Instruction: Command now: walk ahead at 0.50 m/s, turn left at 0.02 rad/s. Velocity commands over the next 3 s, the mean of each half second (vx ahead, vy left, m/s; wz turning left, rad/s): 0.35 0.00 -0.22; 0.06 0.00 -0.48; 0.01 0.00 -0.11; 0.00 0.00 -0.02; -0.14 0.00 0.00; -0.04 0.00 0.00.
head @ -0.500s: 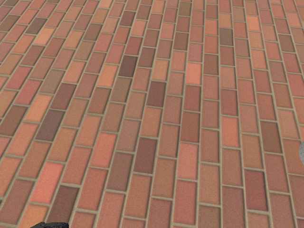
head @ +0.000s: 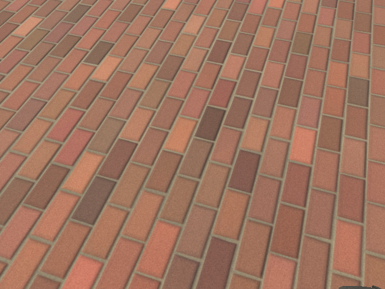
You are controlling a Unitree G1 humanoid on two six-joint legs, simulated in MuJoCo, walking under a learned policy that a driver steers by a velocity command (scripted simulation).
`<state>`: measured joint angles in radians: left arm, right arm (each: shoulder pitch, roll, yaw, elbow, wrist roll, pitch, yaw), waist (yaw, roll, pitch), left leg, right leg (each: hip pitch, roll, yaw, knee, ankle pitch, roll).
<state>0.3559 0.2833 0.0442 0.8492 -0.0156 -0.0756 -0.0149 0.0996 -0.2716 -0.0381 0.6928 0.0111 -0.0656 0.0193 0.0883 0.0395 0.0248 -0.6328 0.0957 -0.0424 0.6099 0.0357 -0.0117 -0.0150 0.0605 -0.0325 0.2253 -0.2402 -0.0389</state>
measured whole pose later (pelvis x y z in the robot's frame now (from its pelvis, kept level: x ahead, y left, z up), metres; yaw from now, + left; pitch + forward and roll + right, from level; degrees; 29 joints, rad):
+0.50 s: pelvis +0.24 +0.05 +0.00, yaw -9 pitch +1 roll +2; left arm 0.16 0.28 0.06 0.75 -0.01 0.00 -0.02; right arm 0.20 -0.27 -0.06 0.82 -0.01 -0.05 -0.02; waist -0.03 -0.04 0.07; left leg -0.09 -0.03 0.19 0.30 -0.23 0.04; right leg -0.60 -0.07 0.01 0.72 -0.07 0.03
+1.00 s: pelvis +0.33 +0.03 -0.01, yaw -24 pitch +2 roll +0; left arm 0.15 0.30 0.07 0.65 0.01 0.04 0.02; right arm 0.13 -0.29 -0.06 0.80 0.00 0.01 -0.02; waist 0.02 0.00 0.03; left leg -0.39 0.01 -0.07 0.68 -0.32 -0.06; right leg -0.39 0.10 0.14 0.51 -0.15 -0.03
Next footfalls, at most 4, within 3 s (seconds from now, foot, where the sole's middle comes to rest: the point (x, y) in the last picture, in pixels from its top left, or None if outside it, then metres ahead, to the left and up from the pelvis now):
0.12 left None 0.25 0.14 -0.78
0.62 right None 0.39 -0.09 -0.78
1.04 left None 0.44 0.14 -0.78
1.30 right None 0.31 -0.09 -0.78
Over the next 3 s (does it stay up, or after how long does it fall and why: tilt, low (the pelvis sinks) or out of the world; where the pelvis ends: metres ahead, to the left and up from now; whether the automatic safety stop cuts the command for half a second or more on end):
stays up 0.20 0.08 0.00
